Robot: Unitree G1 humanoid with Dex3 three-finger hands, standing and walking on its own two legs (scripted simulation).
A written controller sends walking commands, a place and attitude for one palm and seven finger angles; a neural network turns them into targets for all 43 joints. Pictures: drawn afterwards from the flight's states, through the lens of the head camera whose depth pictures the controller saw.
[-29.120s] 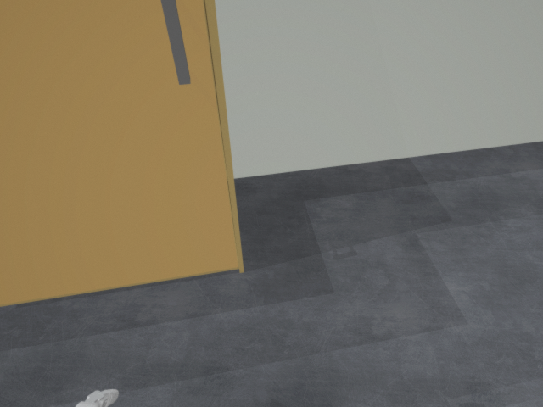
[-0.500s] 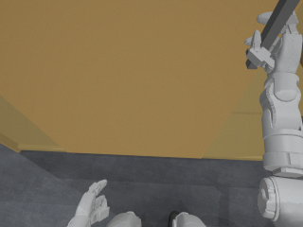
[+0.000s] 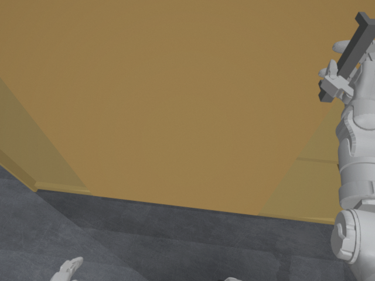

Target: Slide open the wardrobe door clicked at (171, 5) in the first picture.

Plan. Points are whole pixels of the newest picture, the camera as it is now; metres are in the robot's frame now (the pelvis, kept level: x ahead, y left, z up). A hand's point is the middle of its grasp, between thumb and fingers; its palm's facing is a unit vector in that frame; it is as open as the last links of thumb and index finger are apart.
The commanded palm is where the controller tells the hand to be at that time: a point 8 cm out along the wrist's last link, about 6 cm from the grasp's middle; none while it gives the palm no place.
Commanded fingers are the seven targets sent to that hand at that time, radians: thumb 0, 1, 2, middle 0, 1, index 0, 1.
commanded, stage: stop walking and hold the door there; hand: right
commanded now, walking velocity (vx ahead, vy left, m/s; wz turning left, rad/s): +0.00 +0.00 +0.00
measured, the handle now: (342, 60) +0.50 -0.26 +0.22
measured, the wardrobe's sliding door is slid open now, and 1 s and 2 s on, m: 0.51 0.50 0.48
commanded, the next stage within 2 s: loosen the grip on the handle in 0.08 s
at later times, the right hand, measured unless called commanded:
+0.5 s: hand (334, 73) +0.47 -0.24 +0.21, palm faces +0.31 +0.95 -0.11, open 10.5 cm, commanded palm +0.43 -0.27 +0.20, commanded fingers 0.00 0.55 -0.20 0.36 1.28 0.36 1.28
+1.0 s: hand (334, 74) +0.47 -0.24 +0.21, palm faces +0.32 +0.94 -0.12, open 13.7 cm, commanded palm +0.44 -0.29 +0.21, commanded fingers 0.00 0.55 -0.20 0.25 1.15 0.25 1.15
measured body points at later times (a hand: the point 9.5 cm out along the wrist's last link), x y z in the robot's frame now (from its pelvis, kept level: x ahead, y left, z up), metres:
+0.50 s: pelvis +0.00 -0.02 -0.01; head +0.01 -0.03 +0.44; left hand +0.08 +0.24 -0.11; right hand +0.45 -0.29 +0.22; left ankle -0.01 +0.09 -0.73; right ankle +0.08 -0.12 -0.73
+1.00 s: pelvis -0.01 -0.02 -0.01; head +0.01 -0.03 +0.44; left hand +0.06 +0.24 -0.12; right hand +0.45 -0.29 +0.22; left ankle -0.01 +0.09 -0.73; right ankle +0.08 -0.12 -0.73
